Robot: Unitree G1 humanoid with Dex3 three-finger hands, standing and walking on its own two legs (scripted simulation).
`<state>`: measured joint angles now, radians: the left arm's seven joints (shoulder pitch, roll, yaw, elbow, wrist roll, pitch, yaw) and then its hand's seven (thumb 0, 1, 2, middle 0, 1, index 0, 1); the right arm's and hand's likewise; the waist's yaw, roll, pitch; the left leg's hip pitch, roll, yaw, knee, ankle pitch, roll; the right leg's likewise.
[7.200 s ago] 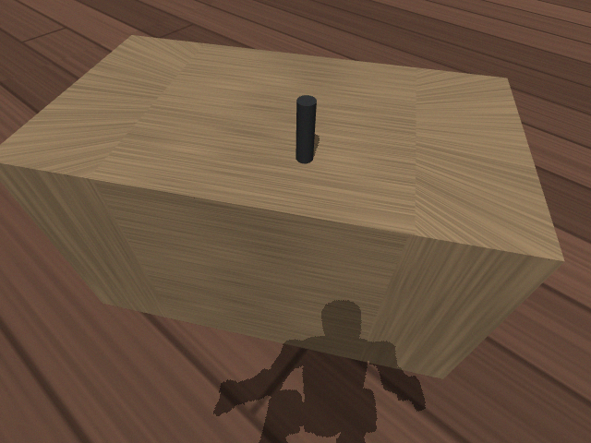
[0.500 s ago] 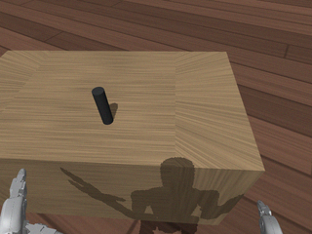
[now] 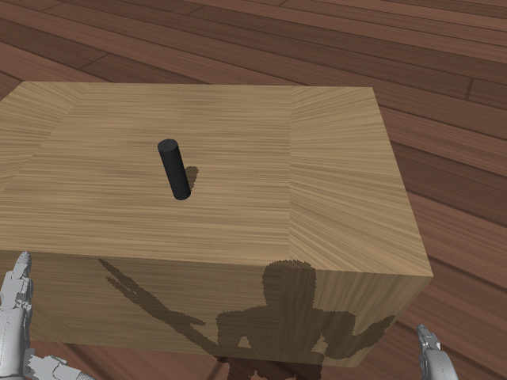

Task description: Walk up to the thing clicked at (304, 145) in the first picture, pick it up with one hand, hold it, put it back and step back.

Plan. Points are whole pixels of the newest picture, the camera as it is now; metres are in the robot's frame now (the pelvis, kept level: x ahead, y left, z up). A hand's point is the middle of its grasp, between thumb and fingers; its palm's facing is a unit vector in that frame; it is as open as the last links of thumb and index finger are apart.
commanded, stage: rise first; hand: left
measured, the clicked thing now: (175, 171) +0.53 +0.20 +0.00
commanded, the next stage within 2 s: go down in 0.16 s
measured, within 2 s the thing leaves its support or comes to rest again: neither
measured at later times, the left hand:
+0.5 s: hand (49, 309) +0.20 +0.29 +0.07, palm faces +0.37 -0.86 -0.34, open 17.6 cm
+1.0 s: hand (50, 238) +0.30 +0.33 +0.08, palm faces +0.18 -0.98 -0.07, open 17.6 cm
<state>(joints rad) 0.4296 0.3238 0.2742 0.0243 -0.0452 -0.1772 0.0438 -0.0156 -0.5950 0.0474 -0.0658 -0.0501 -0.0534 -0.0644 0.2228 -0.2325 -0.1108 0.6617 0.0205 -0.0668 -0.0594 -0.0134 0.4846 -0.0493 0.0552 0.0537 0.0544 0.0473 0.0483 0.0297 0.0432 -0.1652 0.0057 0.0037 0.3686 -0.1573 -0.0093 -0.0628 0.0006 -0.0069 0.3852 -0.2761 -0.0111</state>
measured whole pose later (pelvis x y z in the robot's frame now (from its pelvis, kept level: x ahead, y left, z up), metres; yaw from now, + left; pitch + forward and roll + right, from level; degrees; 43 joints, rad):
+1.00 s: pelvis +0.00 +0.02 -0.01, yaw -1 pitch +3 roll -1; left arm -0.15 0.50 0.52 0.62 -0.27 -0.21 -0.43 -0.02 -0.57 0.07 -0.04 -0.04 -0.04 -0.05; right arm 0.22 -0.24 -0.02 0.69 0.03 -0.11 -0.08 -0.01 0.51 -0.05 0.05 0.05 0.05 0.05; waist -0.01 0.00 -0.05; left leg -0.35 0.01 0.02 0.52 -0.23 0.01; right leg -0.23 0.00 0.01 0.48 -0.31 0.01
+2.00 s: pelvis +0.01 +0.02 -0.02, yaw -1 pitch +11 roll -2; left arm -0.48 0.73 0.59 1.00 -0.25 -0.20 -0.61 -0.02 -0.61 0.09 -0.04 -0.05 -0.04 -0.07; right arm 0.20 -0.23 0.04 0.68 0.00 -0.21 -0.12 -0.01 0.53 -0.05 0.05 0.05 0.06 0.05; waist -0.06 -0.02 -0.12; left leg -0.58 0.02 0.00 0.67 -0.29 0.02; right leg -0.43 0.02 0.00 0.60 -0.36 0.01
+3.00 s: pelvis +0.01 +0.03 -0.04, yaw -2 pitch +17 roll -4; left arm -0.68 0.89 0.63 1.14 -0.18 -0.17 -0.59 -0.02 -0.60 0.08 -0.06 -0.06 -0.05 -0.07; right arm 0.26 -0.25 0.05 0.49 0.00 -0.20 -0.09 -0.01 0.53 -0.05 0.05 0.05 0.06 0.05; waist -0.12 -0.02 -0.15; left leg -0.78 0.04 -0.01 0.86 -0.37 0.02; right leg -0.62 0.04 -0.01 0.75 -0.43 0.02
